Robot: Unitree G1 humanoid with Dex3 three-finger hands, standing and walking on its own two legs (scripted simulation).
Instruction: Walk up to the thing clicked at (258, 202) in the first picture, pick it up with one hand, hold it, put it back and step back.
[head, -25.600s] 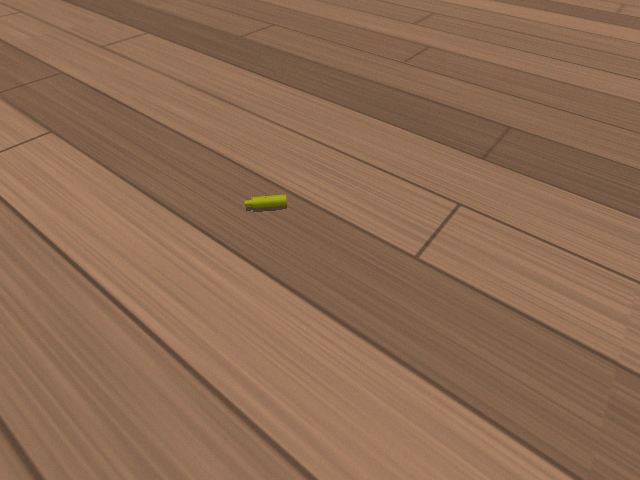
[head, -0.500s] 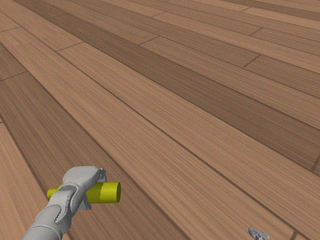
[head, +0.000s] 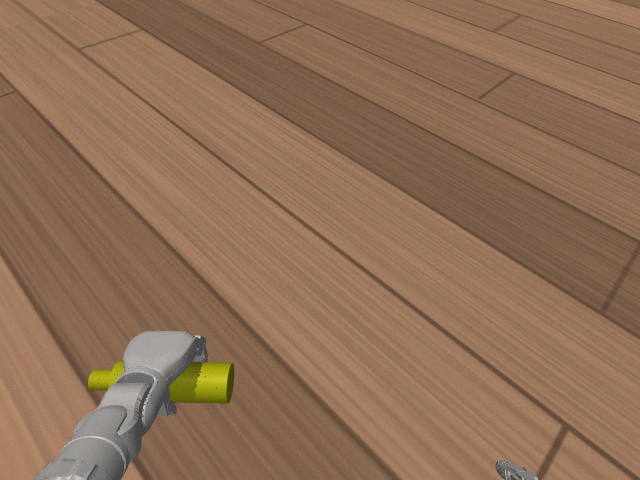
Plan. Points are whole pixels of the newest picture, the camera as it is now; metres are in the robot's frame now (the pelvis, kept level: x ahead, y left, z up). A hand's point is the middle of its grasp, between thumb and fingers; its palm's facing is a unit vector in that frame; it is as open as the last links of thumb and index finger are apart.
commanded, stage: crouch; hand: left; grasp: from above
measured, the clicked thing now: (162, 381) +0.31 +0.23 -0.12
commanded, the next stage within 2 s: lower in 1.74 s
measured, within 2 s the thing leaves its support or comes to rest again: neither
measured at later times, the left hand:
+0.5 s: hand (211, 385) +0.38 +0.21 -0.34, palm faces -0.45 +0.03 -0.89, open 8.7 cm
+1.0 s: hand (229, 390) +0.42 +0.21 -0.50, palm faces -0.44 +0.01 -0.90, open 8.6 cm
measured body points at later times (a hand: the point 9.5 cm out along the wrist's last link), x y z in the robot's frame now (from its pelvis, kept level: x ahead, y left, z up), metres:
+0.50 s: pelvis -0.05 +0.01 -0.20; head +0.13 +0.02 +0.21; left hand +0.40 +0.21 -0.29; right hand -0.03 -0.27 -0.33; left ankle +0.03 +0.13 -0.72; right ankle +0.02 -0.13 -0.72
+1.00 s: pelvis -0.05 +0.00 -0.33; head +0.19 +0.03 +0.05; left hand +0.44 +0.21 -0.45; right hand -0.01 -0.28 -0.45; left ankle +0.03 +0.13 -0.72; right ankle +0.02 -0.13 -0.72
